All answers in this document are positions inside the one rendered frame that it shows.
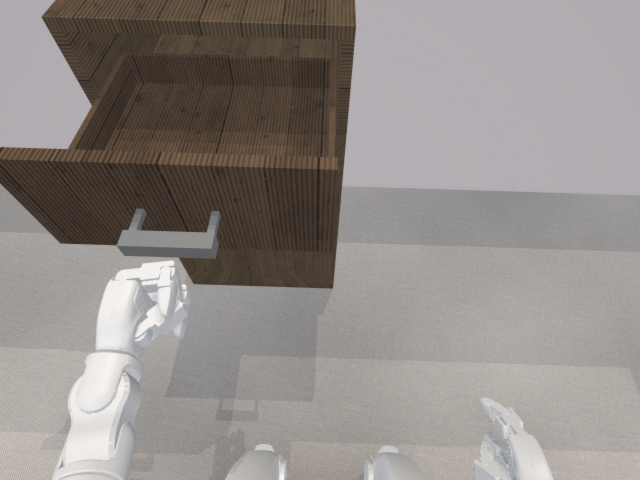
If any left robot shin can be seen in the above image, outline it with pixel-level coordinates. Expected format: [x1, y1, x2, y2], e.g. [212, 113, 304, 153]
[254, 444, 274, 452]

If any left robot hand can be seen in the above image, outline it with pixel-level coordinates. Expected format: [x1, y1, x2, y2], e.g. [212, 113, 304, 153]
[95, 261, 191, 360]

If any drawer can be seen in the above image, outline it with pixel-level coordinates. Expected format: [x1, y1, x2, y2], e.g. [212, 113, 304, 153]
[0, 52, 338, 252]

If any right robot hand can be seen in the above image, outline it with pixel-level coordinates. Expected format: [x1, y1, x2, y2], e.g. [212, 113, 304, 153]
[474, 397, 553, 480]

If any handle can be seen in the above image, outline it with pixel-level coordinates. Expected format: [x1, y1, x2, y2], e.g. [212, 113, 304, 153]
[117, 208, 221, 259]

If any right robot thigh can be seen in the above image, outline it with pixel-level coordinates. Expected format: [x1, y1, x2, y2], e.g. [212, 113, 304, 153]
[364, 452, 429, 480]

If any robot left forearm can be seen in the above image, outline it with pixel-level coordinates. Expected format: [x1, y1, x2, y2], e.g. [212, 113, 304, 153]
[51, 350, 144, 480]

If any cabinet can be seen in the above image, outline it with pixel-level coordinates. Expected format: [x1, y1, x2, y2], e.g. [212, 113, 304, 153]
[42, 0, 356, 289]

